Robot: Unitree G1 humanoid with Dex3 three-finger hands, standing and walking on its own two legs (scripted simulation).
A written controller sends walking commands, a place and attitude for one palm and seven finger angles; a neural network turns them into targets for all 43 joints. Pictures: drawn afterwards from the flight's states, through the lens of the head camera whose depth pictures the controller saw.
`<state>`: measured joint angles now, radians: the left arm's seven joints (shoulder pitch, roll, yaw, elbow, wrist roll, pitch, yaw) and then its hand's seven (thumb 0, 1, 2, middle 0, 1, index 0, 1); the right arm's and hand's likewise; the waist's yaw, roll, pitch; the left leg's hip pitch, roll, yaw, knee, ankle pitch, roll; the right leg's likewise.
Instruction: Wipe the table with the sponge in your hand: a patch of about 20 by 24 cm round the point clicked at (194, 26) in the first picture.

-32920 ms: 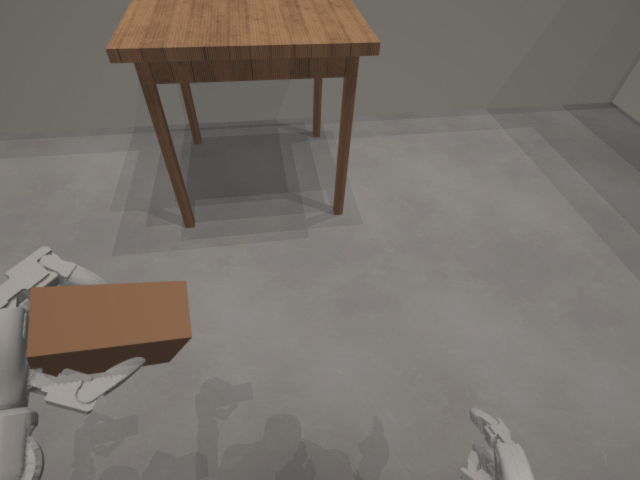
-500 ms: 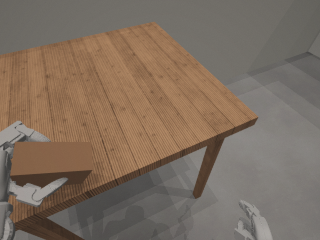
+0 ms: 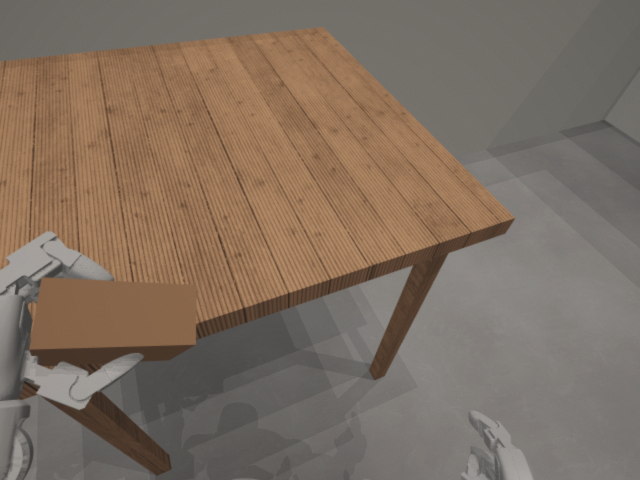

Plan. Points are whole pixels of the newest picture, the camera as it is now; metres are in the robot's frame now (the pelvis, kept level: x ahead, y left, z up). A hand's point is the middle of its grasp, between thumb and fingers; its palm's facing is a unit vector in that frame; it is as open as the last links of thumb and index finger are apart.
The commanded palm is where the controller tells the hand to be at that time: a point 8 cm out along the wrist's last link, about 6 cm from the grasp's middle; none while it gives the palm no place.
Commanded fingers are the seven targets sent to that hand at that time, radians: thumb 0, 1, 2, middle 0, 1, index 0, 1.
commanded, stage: come to a stop and stand still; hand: left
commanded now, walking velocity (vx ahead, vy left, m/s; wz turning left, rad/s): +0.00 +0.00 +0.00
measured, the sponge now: (139, 325) +0.22 +0.20 +0.13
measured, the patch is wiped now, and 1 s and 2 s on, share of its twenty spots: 0.00 0.00 0.00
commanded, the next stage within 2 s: look again from close up in 1.12 s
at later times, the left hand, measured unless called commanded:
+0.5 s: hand (16, 318) +0.20 +0.29 +0.17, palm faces +0.40 -0.83 -0.38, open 9.9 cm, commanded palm +0.14 +0.31 +0.19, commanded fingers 0.00 0.10 1.30 -1.20 -1.60 -1.20 -1.60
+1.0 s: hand (49, 298) +0.22 +0.27 +0.17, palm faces +0.39 -0.85 -0.36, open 9.9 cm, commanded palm +0.16 +0.30 +0.19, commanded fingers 0.00 0.10 1.30 -1.20 -1.60 -1.20 -1.60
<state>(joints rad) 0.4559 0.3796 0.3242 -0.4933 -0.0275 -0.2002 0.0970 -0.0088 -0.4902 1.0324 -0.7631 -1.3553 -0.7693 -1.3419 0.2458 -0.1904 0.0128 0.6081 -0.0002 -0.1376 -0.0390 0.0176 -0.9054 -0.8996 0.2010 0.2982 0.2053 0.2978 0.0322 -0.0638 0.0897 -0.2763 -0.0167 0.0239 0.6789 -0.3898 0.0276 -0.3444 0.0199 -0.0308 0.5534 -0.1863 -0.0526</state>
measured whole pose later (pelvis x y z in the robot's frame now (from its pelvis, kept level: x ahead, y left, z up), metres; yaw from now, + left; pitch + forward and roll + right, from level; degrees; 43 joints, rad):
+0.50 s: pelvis -0.02 +0.03 +0.01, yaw +0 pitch -3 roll -1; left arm 0.39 0.37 0.35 -0.44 0.00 -0.20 0.11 -0.01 -0.49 1.03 -0.76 -1.36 -0.77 -1.35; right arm 0.22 -0.19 0.02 0.58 0.01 -0.15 -0.03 0.02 -0.90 -0.90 0.20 0.30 0.21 0.30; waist 0.04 -0.05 0.08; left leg -0.21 -0.03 0.03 0.45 -0.20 0.06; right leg -0.19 0.01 -0.01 0.41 -0.18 0.01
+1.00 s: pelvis +0.00 +0.02 +0.01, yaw +0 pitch -2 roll -1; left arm 0.42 0.35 0.33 -0.47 -0.02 -0.18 0.12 -0.01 -0.49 1.03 -0.76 -1.36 -0.76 -1.35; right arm 0.20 -0.20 0.02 0.57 0.01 -0.11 -0.03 0.02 -0.90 -0.90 0.20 0.30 0.21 0.30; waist 0.03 -0.02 0.07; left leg -0.19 -0.02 0.02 0.43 -0.21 0.04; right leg -0.16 0.02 -0.02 0.38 -0.19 -0.01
